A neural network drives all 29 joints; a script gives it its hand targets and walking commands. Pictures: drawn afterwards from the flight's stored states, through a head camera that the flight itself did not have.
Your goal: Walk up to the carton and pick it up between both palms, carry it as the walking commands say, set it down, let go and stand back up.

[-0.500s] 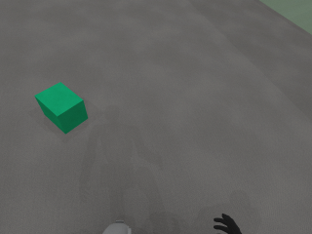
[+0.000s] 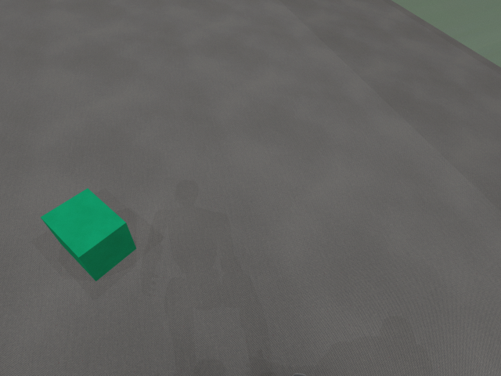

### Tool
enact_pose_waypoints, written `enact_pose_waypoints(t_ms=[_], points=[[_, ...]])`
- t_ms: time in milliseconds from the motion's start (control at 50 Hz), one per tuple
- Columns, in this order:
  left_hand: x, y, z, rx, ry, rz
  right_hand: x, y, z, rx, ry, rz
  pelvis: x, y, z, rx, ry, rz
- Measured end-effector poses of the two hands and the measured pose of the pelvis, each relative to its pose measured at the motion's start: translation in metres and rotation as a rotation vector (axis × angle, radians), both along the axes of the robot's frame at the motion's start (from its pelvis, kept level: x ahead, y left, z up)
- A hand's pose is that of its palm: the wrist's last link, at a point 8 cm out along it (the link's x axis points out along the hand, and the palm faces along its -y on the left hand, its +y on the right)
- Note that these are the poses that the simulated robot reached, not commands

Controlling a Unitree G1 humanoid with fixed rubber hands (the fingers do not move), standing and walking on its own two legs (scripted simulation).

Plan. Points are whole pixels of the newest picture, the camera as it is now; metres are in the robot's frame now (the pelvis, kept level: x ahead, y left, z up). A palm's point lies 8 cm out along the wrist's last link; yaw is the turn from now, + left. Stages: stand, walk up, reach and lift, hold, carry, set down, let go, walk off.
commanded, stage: walk up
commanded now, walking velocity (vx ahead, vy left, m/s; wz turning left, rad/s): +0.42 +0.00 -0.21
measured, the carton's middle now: (91, 234) +0.71 +0.62 -0.67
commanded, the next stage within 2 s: none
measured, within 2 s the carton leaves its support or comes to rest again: neither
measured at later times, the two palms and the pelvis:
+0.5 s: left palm (117, 291) +0.30 +0.26 -0.14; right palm (356, 293) +0.32 -0.22 -0.12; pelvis +0.26 +0.02 +0.00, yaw -6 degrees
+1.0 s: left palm (155, 187) +0.55 +0.24 -0.12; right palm (352, 248) +0.44 -0.24 -0.15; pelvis +0.40 -0.01 -0.01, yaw -2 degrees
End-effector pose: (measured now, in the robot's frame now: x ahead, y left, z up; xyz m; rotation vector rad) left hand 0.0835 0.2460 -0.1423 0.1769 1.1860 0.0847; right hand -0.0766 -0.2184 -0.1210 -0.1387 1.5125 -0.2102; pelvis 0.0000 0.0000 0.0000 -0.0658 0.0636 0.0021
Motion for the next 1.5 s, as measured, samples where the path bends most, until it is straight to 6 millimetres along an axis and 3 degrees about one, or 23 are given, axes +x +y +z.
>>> enact_pose_waypoints(t_ms=[80, 140, 280, 320, 380, 420, 480, 580, 720, 780, 840, 920, 1040, 1100, 1160, 1260, 1380, 1500], points=[[0.052, -0.011, -0.009, 0.04, -0.034, 0.004, 0.06, -0.013, -0.025, 0.026, -0.02, 0.005, 0.053, -0.016, -0.018, 0.028, 0.015, -0.002], [0.068, -0.017, -0.007, 0.063, -0.021, -0.006, 0.127, -0.025, -0.037, 0.027, -0.11, 0.019, 0.084, -0.022, -0.019, 0.029, -0.021, -0.025], [0.078, -0.005, 0.013, 0.095, 0.123, -0.021, 0.309, -0.023, -0.009, 0.036, -0.446, 0.052, 0.151, -0.014, -0.002, 0.044, -0.052, -0.082], [0.091, 0.001, 0.012, 0.096, 0.158, -0.034, 0.348, -0.018, -0.004, 0.035, -0.499, 0.057, 0.169, -0.008, -0.002, 0.04, -0.052, -0.099], [0.119, 0.009, 0.0, 0.077, 0.175, -0.029, 0.386, -0.009, -0.005, 0.021, -0.504, 0.073, 0.201, 0.002, -0.009, 0.022, -0.042, -0.093], [0.145, 0.011, -0.005, 0.06, 0.175, -0.035, 0.4, -0.005, -0.005, 0.009, -0.481, 0.068, 0.222, 0.009, -0.01, 0.021, -0.032, -0.095], [0.197, 0.013, -0.002, 0.046, 0.133, -0.051, 0.4, -0.001, -0.002, -0.001, -0.414, 0.047, 0.25, 0.014, -0.003, 0.009, -0.022, -0.098], [0.296, 0.007, 0.007, 0.02, 0.021, -0.091, 0.373, 0.003, 0.002, -0.022, -0.235, -0.003, 0.288, 0.018, 0.008, -0.002, -0.011, -0.102], [0.428, -0.015, 0.017, 0.008, -0.138, -0.139, 0.344, 0.001, 0.003, -0.023, -0.005, -0.027, 0.323, 0.012, 0.007, 0.004, -0.016, -0.083], [0.469, -0.024, 0.021, 0.021, -0.181, -0.148, 0.353, -0.004, -0.003, -0.012, 0.041, -0.028, 0.341, 0.005, 0.002, 0.021, 0.0, -0.078], [0.493, -0.029, 0.022, 0.054, -0.196, -0.14, 0.379, -0.012, -0.018, 0.012, 0.033, -0.017, 0.364, -0.005, -0.006, 0.05, -0.001, -0.071], [0.488, -0.024, 0.022, 0.099, -0.163, -0.118, 0.443, -0.025, -0.034, 0.02, -0.08, 0.018, 0.386, -0.011, -0.01, 0.057, -0.018, -0.067], [0.456, 0.0, 0.018, 0.114, -0.073, -0.023, 0.548, -0.022, -0.028, 0.015, -0.264, 0.12, 0.409, -0.004, -0.009, 0.042, -0.039, -0.005], [0.445, 0.011, 0.006, 0.087, -0.054, 0.037, 0.588, -0.014, -0.022, 0.001, -0.319, 0.183, 0.42, 0.003, -0.013, 0.013, -0.02, 0.045], [0.436, 0.02, -0.011, 0.052, -0.03, 0.085, 0.615, -0.004, -0.017, -0.027, -0.356, 0.235, 0.429, 0.014, -0.02, -0.003, -0.025, 0.083], [0.424, 0.031, -0.008, 0.026, 0.037, 0.124, 0.621, 0.005, -0.001, -0.048, -0.311, 0.277, 0.435, 0.026, -0.006, -0.017, -0.019, 0.119], [0.423, 0.035, -0.004, -0.007, 0.053, 0.166, 0.607, 0.005, 0.014, -0.078, -0.215, 0.308, 0.442, 0.03, 0.006, -0.043, 0.005, 0.167], [0.427, 0.035, -0.001, 0.003, 0.068, 0.171, 0.589, -0.001, 0.013, -0.078, -0.156, 0.301, 0.445, 0.028, 0.007, -0.032, 0.013, 0.175]])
